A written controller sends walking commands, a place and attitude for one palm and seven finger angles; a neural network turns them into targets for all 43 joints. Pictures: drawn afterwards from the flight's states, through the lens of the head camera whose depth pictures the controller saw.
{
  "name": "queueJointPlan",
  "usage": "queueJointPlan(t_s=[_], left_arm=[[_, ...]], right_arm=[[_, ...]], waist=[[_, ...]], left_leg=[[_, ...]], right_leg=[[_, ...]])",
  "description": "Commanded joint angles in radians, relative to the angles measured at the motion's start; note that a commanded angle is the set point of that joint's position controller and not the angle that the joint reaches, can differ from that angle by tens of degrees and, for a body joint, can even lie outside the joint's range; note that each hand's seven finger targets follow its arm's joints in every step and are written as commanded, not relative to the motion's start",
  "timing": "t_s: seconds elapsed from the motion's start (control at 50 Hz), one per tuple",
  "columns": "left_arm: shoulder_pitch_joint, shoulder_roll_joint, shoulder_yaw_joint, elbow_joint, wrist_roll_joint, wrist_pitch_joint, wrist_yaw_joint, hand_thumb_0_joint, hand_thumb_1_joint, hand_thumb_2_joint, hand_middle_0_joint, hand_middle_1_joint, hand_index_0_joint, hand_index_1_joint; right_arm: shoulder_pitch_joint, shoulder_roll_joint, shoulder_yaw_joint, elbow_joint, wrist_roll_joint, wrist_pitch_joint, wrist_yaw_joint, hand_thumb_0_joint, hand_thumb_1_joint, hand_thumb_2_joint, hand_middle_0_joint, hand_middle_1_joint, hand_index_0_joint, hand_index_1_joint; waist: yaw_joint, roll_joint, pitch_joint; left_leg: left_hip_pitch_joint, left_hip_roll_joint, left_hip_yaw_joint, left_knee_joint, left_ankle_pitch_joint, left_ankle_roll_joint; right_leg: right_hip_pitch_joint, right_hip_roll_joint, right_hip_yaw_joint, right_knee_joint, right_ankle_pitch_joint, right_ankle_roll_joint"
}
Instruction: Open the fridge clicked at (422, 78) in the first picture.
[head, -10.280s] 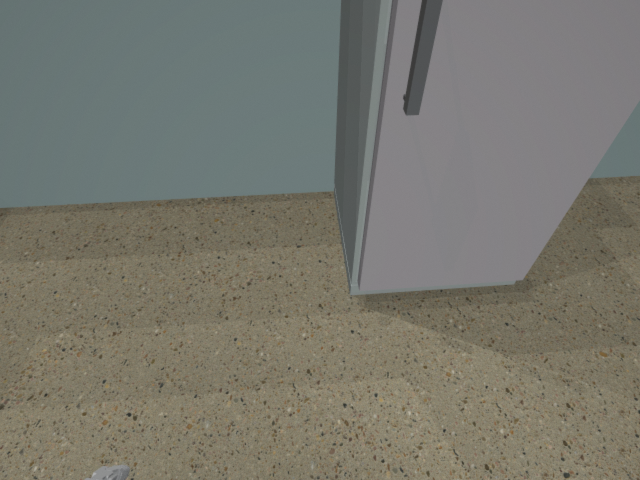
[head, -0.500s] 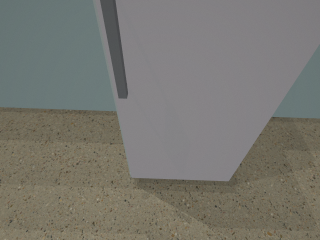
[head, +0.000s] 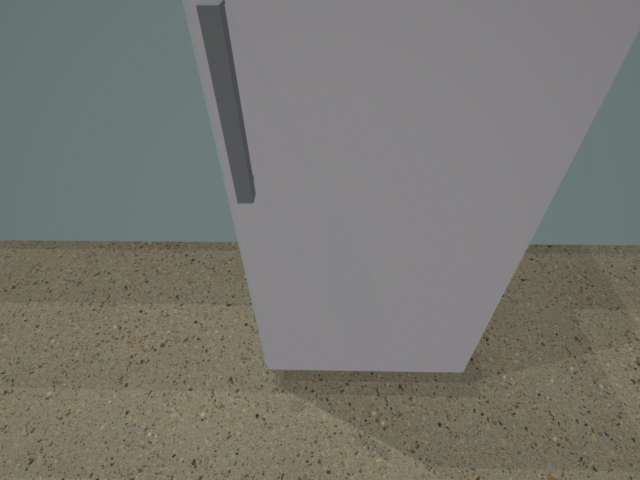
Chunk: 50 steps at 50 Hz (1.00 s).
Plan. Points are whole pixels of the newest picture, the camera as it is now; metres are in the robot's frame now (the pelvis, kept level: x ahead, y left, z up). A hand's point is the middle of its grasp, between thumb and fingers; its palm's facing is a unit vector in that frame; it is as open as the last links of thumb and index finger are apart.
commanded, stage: look again from close up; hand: left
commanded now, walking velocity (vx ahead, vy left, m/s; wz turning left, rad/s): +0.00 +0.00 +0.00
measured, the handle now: (234, 111) +0.58 +0.16 +0.21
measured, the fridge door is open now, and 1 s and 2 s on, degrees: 0 0 0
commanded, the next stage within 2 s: none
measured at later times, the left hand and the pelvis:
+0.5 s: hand out of the picture +0.00 +0.16 -0.17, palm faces +0.04 -0.98 -0.21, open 7.4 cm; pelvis -0.01 -0.02 +0.00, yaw +1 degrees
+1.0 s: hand out of the picture -0.02 +0.15 -0.17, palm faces +0.06 -0.98 -0.17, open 7.4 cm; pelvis -0.01 -0.01 +0.00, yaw +1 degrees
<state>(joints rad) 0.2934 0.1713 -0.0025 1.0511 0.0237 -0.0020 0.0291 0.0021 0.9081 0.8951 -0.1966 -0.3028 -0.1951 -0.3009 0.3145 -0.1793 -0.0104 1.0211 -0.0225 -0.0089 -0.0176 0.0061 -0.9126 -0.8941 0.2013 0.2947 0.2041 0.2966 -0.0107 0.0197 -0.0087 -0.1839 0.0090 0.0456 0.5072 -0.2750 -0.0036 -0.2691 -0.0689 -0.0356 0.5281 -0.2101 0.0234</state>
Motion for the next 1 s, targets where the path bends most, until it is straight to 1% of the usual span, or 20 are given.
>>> queueJointPlan(t_s=[0.0,0.06,0.1,0.14,0.18,0.22,0.28,0.32,0.4,0.46,0.48,0.54,0.58,0.68,0.78,0.82,0.84,0.9,0.96,0.98], left_arm=[[0.028,0.126,0.031,-0.05,-0.006,-0.017,0.003,0.0,0.9,0.9,-0.2,-0.3,-0.2,-0.3],[0.025,0.134,0.033,-0.049,-0.008,-0.02,0.001,0.0,0.9,0.9,-0.2,-0.3,-0.2,-0.3],[0.029,0.134,0.032,-0.045,-0.007,-0.021,0.001,0.0,0.9,0.9,-0.2,-0.3,-0.2,-0.3],[0.029,0.137,0.034,-0.043,-0.009,-0.02,0.0,0.0,0.9,0.9,-0.2,-0.3,-0.2,-0.3],[0.033,0.137,0.034,-0.037,-0.009,-0.02,-0.001,0.0,0.9,0.9,-0.2,-0.3,-0.2,-0.3],[0.034,0.136,0.032,-0.034,-0.01,-0.021,-0.001,0.0,0.9,0.9,-0.2,-0.3,-0.2,-0.3],[0.034,0.134,0.034,-0.024,-0.01,-0.023,-0.001,0.0,0.9,0.9,-0.2,-0.3,-0.2,-0.3],[0.032,0.13,0.033,-0.02,-0.011,-0.024,0.0,0.0,0.9,0.9,-0.2,-0.3,-0.2,-0.3],[0.041,0.119,0.03,-0.009,-0.01,-0.023,0.001,0.0,0.9,0.9,-0.2,-0.3,-0.2,-0.3],[0.045,0.111,0.031,-0.007,-0.011,-0.019,0.002,0.0,0.9,0.9,-0.2,-0.3,-0.2,-0.3],[0.045,0.108,0.032,-0.007,-0.01,-0.017,0.001,0.0,0.9,0.9,-0.2,-0.3,-0.2,-0.3],[0.049,0.102,0.033,-0.009,-0.01,-0.016,0.003,0.0,0.9,0.9,-0.2,-0.3,-0.2,-0.3],[0.055,0.097,0.035,-0.011,-0.01,-0.015,0.002,0.0,0.9,0.9,-0.2,-0.3,-0.2,-0.3],[0.066,0.085,0.038,-0.011,-0.009,-0.015,0.002,0.0,0.9,0.9,-0.2,-0.3,-0.2,-0.3],[0.073,0.076,0.039,-0.012,-0.009,-0.014,0.002,0.0,0.9,0.9,-0.2,-0.3,-0.2,-0.3],[0.08,0.068,0.038,-0.012,-0.008,-0.015,0.003,0.0,0.9,0.9,-0.2,-0.3,-0.2,-0.3],[0.082,0.069,0.039,-0.01,-0.008,-0.017,0.004,0.0,0.9,0.9,-0.2,-0.3,-0.2,-0.3],[0.088,0.06,0.036,-0.003,-0.008,-0.018,0.004,0.0,0.9,0.9,-0.2,-0.3,-0.2,-0.3],[0.092,0.056,0.036,0.0,-0.008,-0.019,0.004,0.0,0.9,0.9,-0.2,-0.3,-0.2,-0.3],[0.095,0.053,0.036,0.001,-0.008,-0.019,0.004,0.0,0.9,0.9,-0.2,-0.3,-0.2,-0.3]], right_arm=[[0.044,-0.11,-0.019,-0.045,0.004,-0.019,-0.003,0.0,-0.9,-0.9,0.2,0.3,0.2,0.3],[0.043,-0.114,-0.017,-0.035,0.005,-0.02,-0.003,0.0,-0.9,-0.9,0.2,0.3,0.2,0.3],[0.044,-0.109,-0.015,-0.028,0.006,-0.018,-0.003,0.0,-0.9,-0.9,0.2,0.3,0.2,0.3],[0.046,-0.112,-0.014,-0.02,0.005,-0.017,-0.002,0.0,-0.9,-0.9,0.2,0.3,0.2,0.3],[0.05,-0.111,-0.012,-0.01,0.005,-0.016,-0.002,0.0,-0.9,-0.9,0.2,0.3,0.2,0.3],[0.051,-0.109,-0.011,-0.002,0.007,-0.018,-0.002,0.0,-0.9,-0.9,0.2,0.3,0.2,0.3],[0.057,-0.104,-0.009,0.011,0.007,-0.018,-0.002,0.0,-0.9,-0.9,0.2,0.3,0.2,0.3],[0.061,-0.103,-0.008,0.018,0.008,-0.02,-0.003,0.0,-0.9,-0.9,0.2,0.3,0.2,0.3],[0.058,-0.089,-0.006,0.03,0.008,-0.018,-0.004,0.0,-0.9,-0.9,0.2,0.3,0.2,0.3],[0.068,-0.077,-0.004,0.037,0.008,-0.012,-0.004,0.0,-0.9,-0.9,0.2,0.3,0.2,0.3],[0.071,-0.075,-0.004,0.039,0.007,-0.01,-0.004,0.0,-0.9,-0.9,0.2,0.3,0.2,0.3],[0.076,-0.066,-0.004,0.042,0.007,-0.011,-0.004,0.0,-0.9,-0.9,0.2,0.3,0.2,0.3],[0.084,-0.06,-0.005,0.043,0.006,-0.01,-0.004,0.0,-0.9,-0.9,0.2,0.3,0.2,0.3],[0.088,-0.046,-0.006,0.043,0.006,-0.008,-0.006,0.0,-0.9,-0.9,0.2,0.3,0.2,0.3],[0.098,-0.037,-0.007,0.046,0.006,-0.01,-0.006,0.0,-0.9,-0.9,0.2,0.3,0.2,0.3],[0.095,-0.038,-0.008,0.045,0.007,-0.014,-0.007,0.0,-0.9,-0.9,0.2,0.3,0.2,0.3],[0.094,-0.037,-0.008,0.045,0.007,-0.014,-0.007,0.0,-0.9,-0.9,0.2,0.3,0.2,0.3],[0.091,-0.035,-0.008,0.048,0.009,-0.016,-0.01,0.0,-0.9,-0.9,0.2,0.3,0.2,0.3],[0.095,-0.032,-0.008,0.05,0.008,-0.017,-0.01,0.0,-0.9,-0.9,0.2,0.3,0.2,0.3],[0.091,-0.032,-0.009,0.049,0.008,-0.017,-0.01,0.0,-0.9,-0.9,0.2,0.3,0.2,0.3]], waist=[[0.006,-0.041,0.095],[0.004,-0.034,0.095],[0.006,-0.045,0.103],[0.006,-0.034,0.103],[0.006,-0.045,0.102],[0.007,-0.031,0.088],[0.008,-0.051,0.084],[0.008,-0.032,0.078],[0.013,-0.026,0.095],[0.01,-0.052,0.103],[0.01,-0.044,0.118],[0.011,-0.029,0.108],[0.012,-0.04,0.107],[0.012,-0.052,0.112],[0.013,-0.036,0.11],[0.016,-0.013,0.096],[0.017,-0.02,0.091],[0.018,-0.007,0.089],[0.018,-0.031,0.093],[0.019,-0.015,0.096]], left_leg=[[-0.134,0.072,-0.096,-0.167,-0.082,0.03],[-0.129,0.069,-0.088,-0.161,-0.058,0.024],[-0.124,0.067,-0.081,-0.156,-0.05,0.022],[-0.126,0.065,-0.08,-0.156,-0.056,0.019],[-0.126,0.064,-0.076,-0.155,-0.059,0.017],[-0.118,0.068,-0.077,-0.156,-0.04,0.017],[-0.117,0.066,-0.071,-0.151,-0.023,0.014],[-0.108,0.073,-0.073,-0.153,0.007,0.013],[-0.12,0.073,-0.074,-0.16,0.002,0.009],[-0.121,0.065,-0.066,-0.155,-0.022,0.007],[-0.129,0.063,-0.066,-0.156,-0.039,0.006],[-0.13,0.066,-0.07,-0.159,-0.035,0.007],[-0.14,0.063,-0.068,-0.16,-0.057,0.007],[-0.137,0.057,-0.065,-0.145,-0.045,0.009],[-0.151,0.061,-0.076,-0.154,-0.056,0.011],[-0.146,0.069,-0.084,-0.162,-0.036,0.013],[-0.147,0.07,-0.082,-0.16,-0.027,0.012],[-0.138,0.077,-0.086,-0.166,-0.01,0.012],[-0.143,0.074,-0.081,-0.166,-0.008,0.012],[-0.137,0.072,-0.083,-0.165,-0.009,0.012]], right_leg=[[0.016,-0.039,0.082,-0.14,-0.113,-0.051],[0.018,-0.046,0.089,-0.153,-0.112,-0.053],[0.015,-0.049,0.091,-0.168,-0.124,-0.054],[0.01,-0.049,0.095,-0.173,-0.14,-0.054],[0.009,-0.051,0.097,-0.179,-0.154,-0.054],[0.025,-0.052,0.09,-0.178,-0.127,-0.053],[0.033,-0.056,0.092,-0.182,-0.126,-0.055],[0.045,-0.054,0.083,-0.175,-0.087,-0.055],[0.054,-0.052,0.076,-0.18,-0.081,-0.054],[0.036,-0.055,0.085,-0.195,-0.131,-0.053],[0.022,-0.054,0.086,-0.201,-0.154,-0.052],[0.032,-0.051,0.079,-0.192,-0.136,-0.05],[0.028,-0.05,0.081,-0.196,-0.163,-0.049],[0.015,-0.053,0.084,-0.204,-0.172,-0.052],[0.022,-0.047,0.077,-0.192,-0.16,-0.05],[0.039,-0.043,0.067,-0.175,-0.113,-0.049],[0.05,-0.045,0.064,-0.173,-0.099,-0.049],[0.057,-0.041,0.059,-0.165,-0.062,-0.049],[0.064,-0.045,0.056,-0.165,-0.06,-0.048],[0.054,-0.043,0.061,-0.166,-0.064,-0.049]])
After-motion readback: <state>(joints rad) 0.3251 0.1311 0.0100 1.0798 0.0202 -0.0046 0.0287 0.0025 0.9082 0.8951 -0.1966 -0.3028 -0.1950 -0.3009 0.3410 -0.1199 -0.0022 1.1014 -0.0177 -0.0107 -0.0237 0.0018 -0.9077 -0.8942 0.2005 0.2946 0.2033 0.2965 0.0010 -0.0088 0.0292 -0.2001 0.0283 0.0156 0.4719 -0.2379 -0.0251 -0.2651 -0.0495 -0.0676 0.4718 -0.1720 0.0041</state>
